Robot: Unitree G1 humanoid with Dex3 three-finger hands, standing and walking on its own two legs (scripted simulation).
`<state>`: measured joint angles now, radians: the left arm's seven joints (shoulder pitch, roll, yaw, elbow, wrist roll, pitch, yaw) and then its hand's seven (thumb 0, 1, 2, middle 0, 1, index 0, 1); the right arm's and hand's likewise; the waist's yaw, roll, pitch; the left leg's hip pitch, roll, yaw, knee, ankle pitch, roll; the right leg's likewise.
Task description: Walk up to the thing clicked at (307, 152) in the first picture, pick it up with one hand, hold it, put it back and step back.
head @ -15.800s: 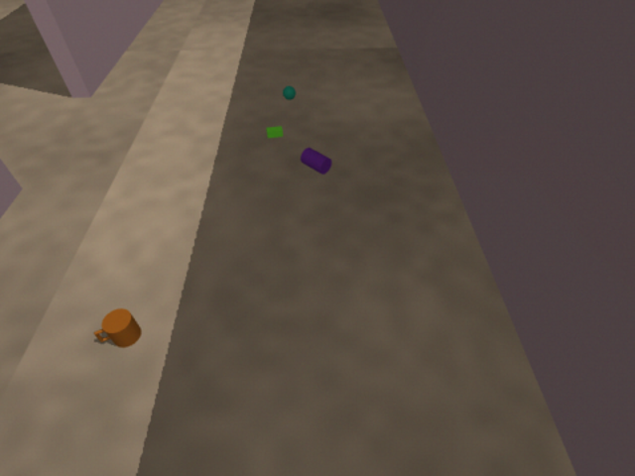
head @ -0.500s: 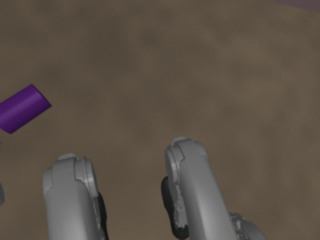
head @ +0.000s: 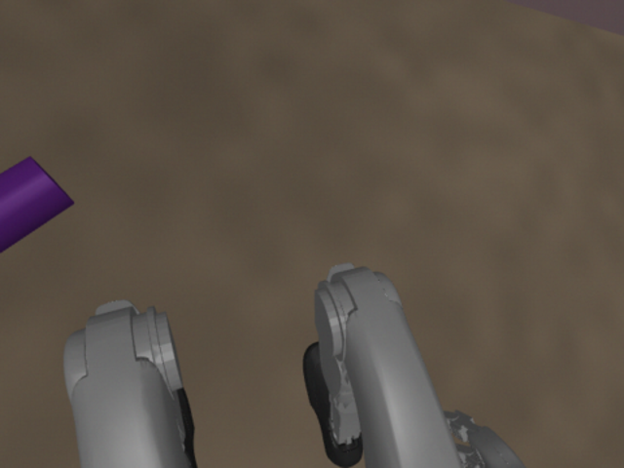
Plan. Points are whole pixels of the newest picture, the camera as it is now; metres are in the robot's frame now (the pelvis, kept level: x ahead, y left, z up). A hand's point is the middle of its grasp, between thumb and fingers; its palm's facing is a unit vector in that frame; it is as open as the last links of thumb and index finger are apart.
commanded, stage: approach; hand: left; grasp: from above
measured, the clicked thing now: (9, 208) +0.47 +0.36 -0.28
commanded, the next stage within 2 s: close in in 0.48 s
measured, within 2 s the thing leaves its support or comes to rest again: neither
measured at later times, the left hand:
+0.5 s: hand out of the picture +0.49 +0.33 -0.14, palm faces -0.25 -0.28 -0.93, open 14.3 cm
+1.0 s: hand out of the picture +0.44 +0.37 -0.21, palm faces -0.27 -0.30 -0.92, open 14.5 cm
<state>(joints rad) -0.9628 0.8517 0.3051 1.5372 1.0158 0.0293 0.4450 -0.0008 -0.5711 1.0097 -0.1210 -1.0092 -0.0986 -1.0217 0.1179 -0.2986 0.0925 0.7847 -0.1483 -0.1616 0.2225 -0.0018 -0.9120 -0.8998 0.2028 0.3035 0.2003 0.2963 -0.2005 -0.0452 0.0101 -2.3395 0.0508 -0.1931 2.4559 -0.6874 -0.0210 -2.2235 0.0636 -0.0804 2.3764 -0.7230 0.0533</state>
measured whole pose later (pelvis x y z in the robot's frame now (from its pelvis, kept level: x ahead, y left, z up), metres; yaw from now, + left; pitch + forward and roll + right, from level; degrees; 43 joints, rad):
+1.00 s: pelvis +0.00 +0.00 -0.01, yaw -2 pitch +30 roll -11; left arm -1.09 0.93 0.27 1.64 1.02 0.06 0.54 0.00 -0.59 1.03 -0.11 -0.96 -0.07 -0.99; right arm 0.10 -0.32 0.20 0.74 -0.18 -0.24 0.23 0.00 -0.92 -0.90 0.20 0.30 0.20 0.30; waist -0.29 -0.10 0.09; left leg -2.35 0.05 -0.24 2.49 -0.69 -0.02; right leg -2.22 0.08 -0.12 2.38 -0.71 0.05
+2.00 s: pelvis -0.01 +0.01 +0.00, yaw -6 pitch +26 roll -15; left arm -1.18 1.13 0.25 1.82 1.00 0.06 0.60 0.00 -0.59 1.00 -0.11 -0.97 -0.07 -0.99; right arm 0.10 -0.35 0.33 0.69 -0.21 -0.33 0.28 0.00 -0.92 -0.91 0.20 0.30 0.20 0.30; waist -0.38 -0.15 0.19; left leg -2.33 0.06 -0.29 2.51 -0.69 0.00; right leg -2.17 0.10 -0.16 2.34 -0.68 0.07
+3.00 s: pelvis -0.01 +0.01 +0.00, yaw -6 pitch +26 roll -16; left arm -1.18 1.18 0.22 1.80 1.01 0.03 0.57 0.00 -0.45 0.90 -0.16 -0.99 -0.15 -0.99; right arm 0.12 -0.38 0.37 0.65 -0.22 -0.31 0.26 0.00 -0.91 -0.90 0.20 0.30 0.20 0.30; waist -0.39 -0.17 0.23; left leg -2.32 0.07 -0.31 2.50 -0.68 0.00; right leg -2.16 0.11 -0.17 2.31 -0.66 0.08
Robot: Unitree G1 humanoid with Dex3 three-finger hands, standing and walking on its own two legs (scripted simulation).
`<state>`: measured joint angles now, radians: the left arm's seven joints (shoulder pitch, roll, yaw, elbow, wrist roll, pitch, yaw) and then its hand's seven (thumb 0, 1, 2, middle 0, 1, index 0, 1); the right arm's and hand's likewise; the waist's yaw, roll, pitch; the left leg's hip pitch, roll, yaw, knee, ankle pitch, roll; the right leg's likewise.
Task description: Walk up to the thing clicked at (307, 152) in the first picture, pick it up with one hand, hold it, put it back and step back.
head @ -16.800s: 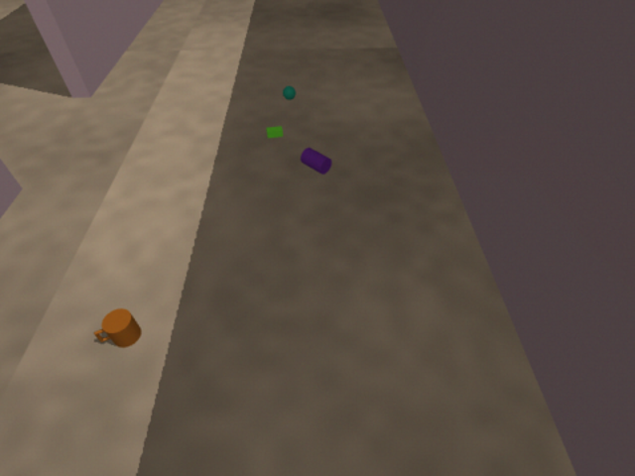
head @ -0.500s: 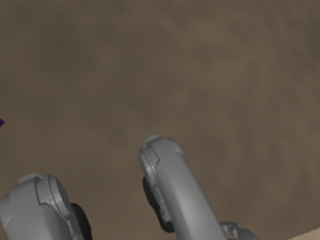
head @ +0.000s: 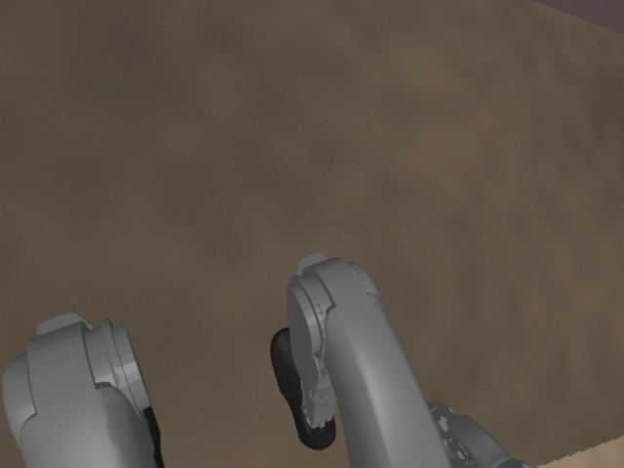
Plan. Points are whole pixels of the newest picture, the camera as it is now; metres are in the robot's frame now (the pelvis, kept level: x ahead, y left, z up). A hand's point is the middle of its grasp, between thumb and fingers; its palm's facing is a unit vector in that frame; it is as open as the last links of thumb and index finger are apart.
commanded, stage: rest palm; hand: left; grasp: from above
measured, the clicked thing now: out of the picture +0.46 +0.38 -0.27
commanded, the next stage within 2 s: close in 1.28 s
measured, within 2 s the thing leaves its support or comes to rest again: neither
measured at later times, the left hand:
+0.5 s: hand out of the picture +0.44 +0.38 -0.21, palm faces -0.28 -0.33 -0.90, open 14.5 cm
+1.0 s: hand out of the picture +0.44 +0.39 -0.23, palm faces -0.27 -0.32 -0.91, open 14.5 cm
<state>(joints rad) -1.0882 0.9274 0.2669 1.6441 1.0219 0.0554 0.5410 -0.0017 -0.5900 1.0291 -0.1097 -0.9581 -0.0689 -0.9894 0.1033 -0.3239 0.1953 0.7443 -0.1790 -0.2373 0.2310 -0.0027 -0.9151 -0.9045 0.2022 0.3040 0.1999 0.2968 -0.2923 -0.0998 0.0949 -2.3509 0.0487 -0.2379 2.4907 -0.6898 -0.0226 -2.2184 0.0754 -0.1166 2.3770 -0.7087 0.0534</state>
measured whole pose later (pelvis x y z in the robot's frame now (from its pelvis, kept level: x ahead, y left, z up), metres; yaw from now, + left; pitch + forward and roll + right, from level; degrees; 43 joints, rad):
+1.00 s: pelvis -0.01 +0.01 +0.00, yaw -3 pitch +26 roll -15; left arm -1.18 1.13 0.25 1.82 1.00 0.06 0.60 0.00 -0.59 1.00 -0.11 -0.97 -0.07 -0.99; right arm 0.10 -0.35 0.33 0.69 -0.21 -0.33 0.28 0.00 -0.92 -0.91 0.20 0.30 0.20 0.30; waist -0.38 -0.15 0.19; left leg -2.33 0.06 -0.29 2.51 -0.69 0.00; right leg -2.17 0.10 -0.16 2.34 -0.68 0.07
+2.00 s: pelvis -0.01 +0.01 +0.01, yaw -4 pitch +26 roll -16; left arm -1.18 1.18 0.22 1.80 1.01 0.03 0.57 0.00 -0.45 0.90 -0.16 -0.99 -0.15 -0.99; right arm 0.12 -0.38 0.37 0.65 -0.22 -0.31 0.26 0.00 -0.91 -0.90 0.20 0.30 0.20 0.30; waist -0.39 -0.17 0.23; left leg -2.32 0.07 -0.31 2.50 -0.68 0.00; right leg -2.16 0.11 -0.17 2.31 -0.66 0.08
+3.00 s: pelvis -0.01 +0.01 +0.01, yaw -4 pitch +26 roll -15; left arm -1.16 1.16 0.24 1.80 1.01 0.02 0.58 0.00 -0.11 0.62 -0.46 -0.74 -0.50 -0.74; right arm 0.12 -0.38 0.35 0.64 -0.22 -0.31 0.26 0.00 -0.90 -0.90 0.20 0.30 0.20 0.30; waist -0.39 -0.17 0.23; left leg -2.31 0.07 -0.30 2.49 -0.68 -0.01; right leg -2.16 0.11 -0.17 2.31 -0.65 0.08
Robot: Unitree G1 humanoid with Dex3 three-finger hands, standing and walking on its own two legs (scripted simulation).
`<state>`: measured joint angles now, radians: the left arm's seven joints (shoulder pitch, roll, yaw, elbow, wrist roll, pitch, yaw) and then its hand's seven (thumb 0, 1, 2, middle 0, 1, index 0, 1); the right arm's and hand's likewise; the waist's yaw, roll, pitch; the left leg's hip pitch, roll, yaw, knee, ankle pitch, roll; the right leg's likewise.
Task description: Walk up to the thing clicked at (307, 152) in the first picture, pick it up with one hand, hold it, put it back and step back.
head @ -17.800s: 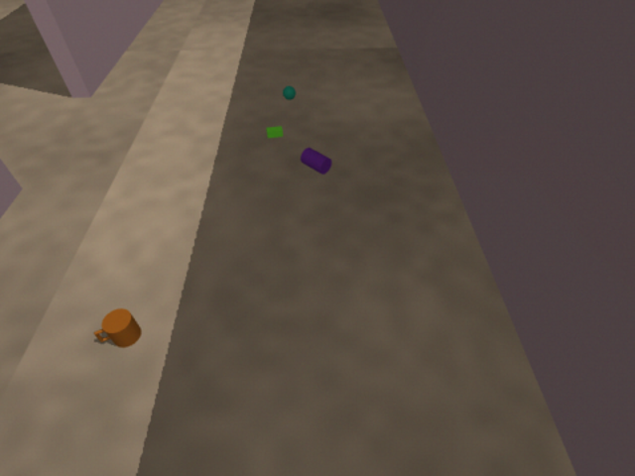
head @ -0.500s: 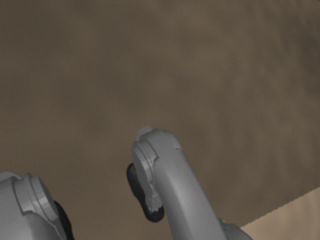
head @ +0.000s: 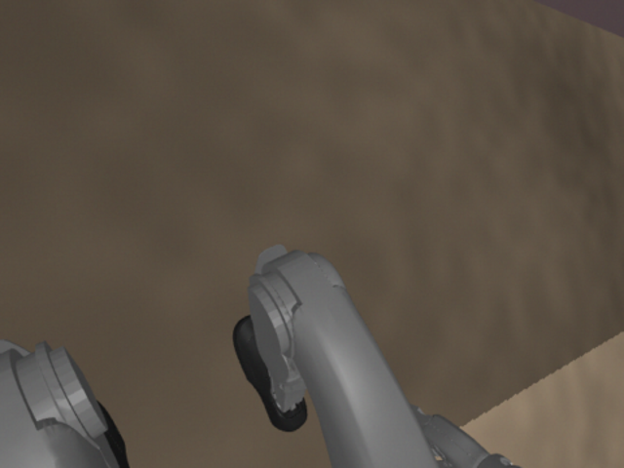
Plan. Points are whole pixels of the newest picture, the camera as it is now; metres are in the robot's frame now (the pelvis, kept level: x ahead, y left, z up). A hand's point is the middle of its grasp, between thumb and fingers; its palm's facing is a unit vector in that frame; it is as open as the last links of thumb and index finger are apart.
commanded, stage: rest palm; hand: left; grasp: from above
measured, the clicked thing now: out of the picture +0.45 +0.39 -0.27
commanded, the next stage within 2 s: close in 0.28 s
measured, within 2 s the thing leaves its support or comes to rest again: neither
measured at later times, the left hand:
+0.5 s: hand out of the picture +0.43 +0.39 -0.23, palm faces -0.26 -0.33 -0.91, open 14.3 cm
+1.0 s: hand out of the picture +0.43 +0.40 -0.23, palm faces -0.27 -0.33 -0.91, open 13.7 cm
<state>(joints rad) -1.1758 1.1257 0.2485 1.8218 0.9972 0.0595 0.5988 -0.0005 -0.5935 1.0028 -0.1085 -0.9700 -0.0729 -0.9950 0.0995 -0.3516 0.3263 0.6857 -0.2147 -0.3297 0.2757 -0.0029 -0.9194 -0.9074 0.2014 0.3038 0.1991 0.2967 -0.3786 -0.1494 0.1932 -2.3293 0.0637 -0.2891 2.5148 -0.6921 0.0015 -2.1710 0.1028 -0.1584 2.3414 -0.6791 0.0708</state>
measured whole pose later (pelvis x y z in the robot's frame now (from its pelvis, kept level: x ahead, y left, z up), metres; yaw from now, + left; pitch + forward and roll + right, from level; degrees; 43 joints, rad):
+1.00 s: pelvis +0.00 +0.00 +0.01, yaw -1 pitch +26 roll -16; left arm -1.18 1.18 0.22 1.80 1.01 0.03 0.57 0.00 -0.45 0.90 -0.16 -0.99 -0.15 -0.99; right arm 0.12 -0.38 0.37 0.65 -0.22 -0.31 0.26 0.00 -0.91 -0.90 0.20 0.30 0.20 0.30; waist -0.39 -0.17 0.23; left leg -2.32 0.07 -0.31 2.50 -0.68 0.00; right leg -2.16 0.11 -0.17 2.31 -0.66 0.08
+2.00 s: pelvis +0.00 +0.00 +0.01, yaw -1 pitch +26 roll -15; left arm -1.16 1.16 0.24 1.80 1.01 0.02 0.58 0.00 -0.11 0.62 -0.46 -0.74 -0.50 -0.74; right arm 0.12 -0.38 0.35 0.64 -0.22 -0.31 0.26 0.00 -0.90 -0.90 0.20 0.30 0.20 0.30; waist -0.39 -0.17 0.23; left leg -2.31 0.07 -0.30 2.49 -0.68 -0.01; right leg -2.16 0.11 -0.17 2.31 -0.65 0.08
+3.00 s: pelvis +0.01 -0.01 +0.01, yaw +3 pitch +32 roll -11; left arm -1.02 0.85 0.19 1.43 0.94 0.22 0.36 0.00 -0.04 0.38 -0.66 -0.46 -0.70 -0.45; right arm 0.13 -0.32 0.17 0.68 -0.13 -0.22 0.27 0.00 -0.90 -0.89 0.20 0.30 0.20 0.30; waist -0.28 -0.03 0.01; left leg -2.34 0.06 -0.21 2.44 -0.69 -0.01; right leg -2.22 0.07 -0.11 2.33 -0.70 0.06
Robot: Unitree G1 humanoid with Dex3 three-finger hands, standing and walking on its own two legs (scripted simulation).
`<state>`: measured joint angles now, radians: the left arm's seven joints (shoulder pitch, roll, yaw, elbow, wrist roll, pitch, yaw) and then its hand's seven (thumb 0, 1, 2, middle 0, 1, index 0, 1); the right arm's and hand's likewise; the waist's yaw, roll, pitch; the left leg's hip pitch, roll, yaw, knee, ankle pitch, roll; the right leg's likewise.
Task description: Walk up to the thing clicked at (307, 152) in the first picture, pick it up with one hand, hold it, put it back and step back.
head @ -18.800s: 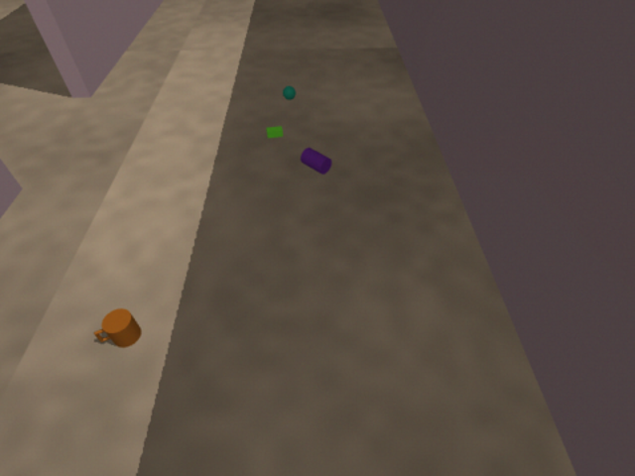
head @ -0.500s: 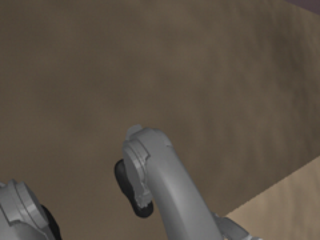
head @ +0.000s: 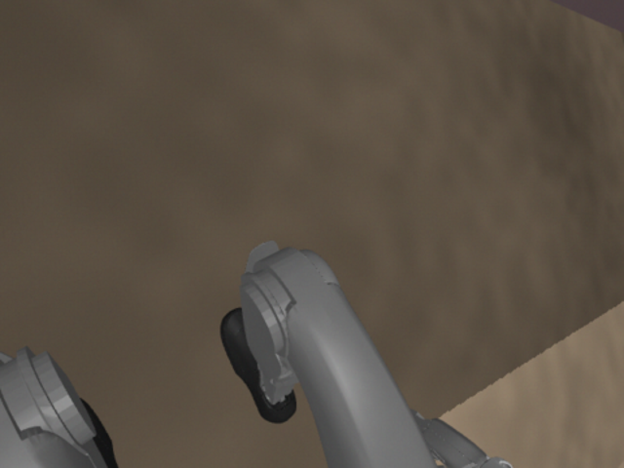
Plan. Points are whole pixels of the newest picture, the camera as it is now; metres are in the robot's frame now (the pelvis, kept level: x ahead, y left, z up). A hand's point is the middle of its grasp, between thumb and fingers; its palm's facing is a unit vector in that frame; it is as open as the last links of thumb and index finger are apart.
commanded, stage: close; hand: left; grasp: from above
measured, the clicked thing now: out of the picture +0.44 +0.40 -0.28
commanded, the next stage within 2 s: settle in 1.18 s
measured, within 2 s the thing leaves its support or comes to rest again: leaves its support in 1.66 s
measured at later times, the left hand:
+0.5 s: hand out of the picture +0.43 +0.40 -0.24, palm faces -0.27 -0.33 -0.91, open 12.6 cm
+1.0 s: hand out of the picture +0.43 +0.40 -0.24, palm faces -0.28 -0.33 -0.90, open 11.2 cm
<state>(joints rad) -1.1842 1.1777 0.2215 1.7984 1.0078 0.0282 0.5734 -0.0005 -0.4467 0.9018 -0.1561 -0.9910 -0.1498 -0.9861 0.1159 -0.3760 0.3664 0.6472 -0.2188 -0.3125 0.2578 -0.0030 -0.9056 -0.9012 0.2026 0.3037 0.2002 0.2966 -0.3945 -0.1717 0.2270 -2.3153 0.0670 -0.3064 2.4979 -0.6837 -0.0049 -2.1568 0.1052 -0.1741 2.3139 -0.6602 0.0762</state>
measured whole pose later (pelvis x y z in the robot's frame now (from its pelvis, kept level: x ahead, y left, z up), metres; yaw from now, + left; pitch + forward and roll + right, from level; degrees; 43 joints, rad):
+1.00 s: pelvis +0.00 +0.00 +0.00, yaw +0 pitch +26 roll -15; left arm -1.16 1.16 0.24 1.80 1.01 0.02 0.58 0.00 -0.11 0.62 -0.46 -0.74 -0.50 -0.74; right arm 0.12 -0.38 0.35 0.64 -0.22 -0.31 0.26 0.00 -0.90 -0.90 0.20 0.30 0.20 0.30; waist -0.39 -0.17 0.23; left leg -2.31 0.07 -0.30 2.49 -0.68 -0.01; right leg -2.16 0.11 -0.17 2.31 -0.65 0.08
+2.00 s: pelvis +0.01 -0.01 +0.01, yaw +4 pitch +32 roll -11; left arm -1.02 0.85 0.19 1.43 0.94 0.22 0.36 0.00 -0.04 0.38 -0.66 -0.46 -0.70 -0.45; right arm 0.13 -0.32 0.17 0.68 -0.13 -0.22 0.27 0.00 -0.90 -0.89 0.20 0.30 0.20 0.30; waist -0.28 -0.03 0.01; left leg -2.34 0.06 -0.21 2.44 -0.69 -0.01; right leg -2.22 0.07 -0.11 2.33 -0.70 0.06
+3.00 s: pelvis +0.01 -0.01 +0.18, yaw +12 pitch +31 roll -5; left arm -0.57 0.51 0.01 0.86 0.87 0.32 0.17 -0.01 -0.06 0.40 -0.67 -0.48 -0.71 -0.48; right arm 0.16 -0.25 0.01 0.72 0.00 -0.08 0.01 0.00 -0.90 -0.89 0.21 0.30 0.20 0.30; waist -0.12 0.05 -0.19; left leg -1.79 0.06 -0.09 1.84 -0.60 -0.02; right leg -1.71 0.02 -0.05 1.79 -0.63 0.02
